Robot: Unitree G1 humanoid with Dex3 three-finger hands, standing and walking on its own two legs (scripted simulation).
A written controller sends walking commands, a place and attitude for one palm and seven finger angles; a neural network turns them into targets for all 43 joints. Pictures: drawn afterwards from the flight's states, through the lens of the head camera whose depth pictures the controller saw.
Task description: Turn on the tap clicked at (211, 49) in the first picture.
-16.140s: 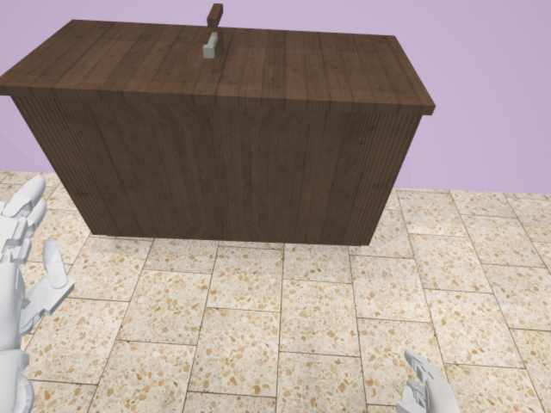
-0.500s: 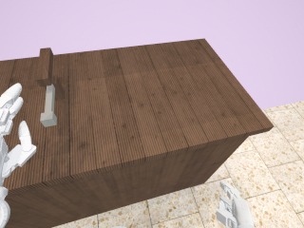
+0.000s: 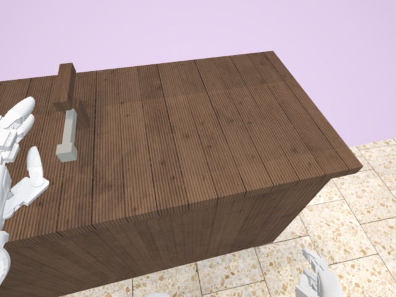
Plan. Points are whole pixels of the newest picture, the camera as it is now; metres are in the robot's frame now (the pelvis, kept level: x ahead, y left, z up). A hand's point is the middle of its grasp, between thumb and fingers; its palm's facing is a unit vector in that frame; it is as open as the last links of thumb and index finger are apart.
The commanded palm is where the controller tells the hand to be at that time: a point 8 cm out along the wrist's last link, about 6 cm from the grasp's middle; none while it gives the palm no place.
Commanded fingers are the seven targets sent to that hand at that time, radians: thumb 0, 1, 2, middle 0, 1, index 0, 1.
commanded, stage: come to a stop and stand still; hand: left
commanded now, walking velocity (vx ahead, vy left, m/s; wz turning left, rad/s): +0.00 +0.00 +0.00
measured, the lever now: (67, 152) +0.35 +0.30 +0.08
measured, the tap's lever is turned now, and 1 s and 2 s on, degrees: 0 0 0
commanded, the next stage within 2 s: look again from close up in 1.36 s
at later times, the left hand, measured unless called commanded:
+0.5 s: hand out of the picture +0.22 +0.32 +0.17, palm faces +0.39 -0.84 -0.38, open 7.4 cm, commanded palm +0.16 +0.35 +0.18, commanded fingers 0.00 0.90 0.90 -0.20 -0.30 -0.20 -0.30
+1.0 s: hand (0, 203) +0.20 +0.30 +0.16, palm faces +0.37 -0.86 -0.37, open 7.4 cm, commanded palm +0.14 +0.33 +0.18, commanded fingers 0.00 0.90 0.90 -0.20 -0.30 -0.20 -0.30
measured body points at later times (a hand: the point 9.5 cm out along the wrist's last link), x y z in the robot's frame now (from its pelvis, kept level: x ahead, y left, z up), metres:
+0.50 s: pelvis -0.01 +0.07 +0.00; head +0.03 +0.11 +0.44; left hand +0.20 +0.36 +0.19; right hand +0.18 -0.15 -0.06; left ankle +0.05 +0.13 -0.74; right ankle -0.01 -0.10 -0.74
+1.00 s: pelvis -0.03 +0.06 +0.00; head +0.00 +0.08 +0.45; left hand +0.17 +0.34 +0.18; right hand +0.15 -0.17 -0.07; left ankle +0.05 +0.13 -0.74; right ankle -0.01 -0.10 -0.74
